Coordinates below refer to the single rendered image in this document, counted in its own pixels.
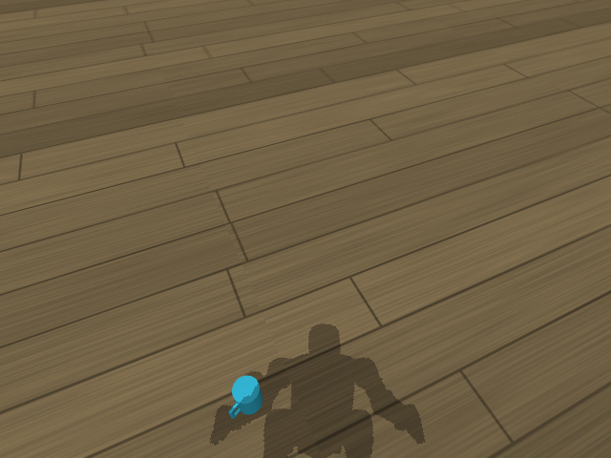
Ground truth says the mug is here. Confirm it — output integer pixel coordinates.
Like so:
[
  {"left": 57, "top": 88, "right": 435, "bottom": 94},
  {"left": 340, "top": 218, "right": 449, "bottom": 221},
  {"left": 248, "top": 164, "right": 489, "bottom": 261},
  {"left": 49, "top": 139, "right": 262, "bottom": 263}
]
[{"left": 228, "top": 375, "right": 263, "bottom": 419}]

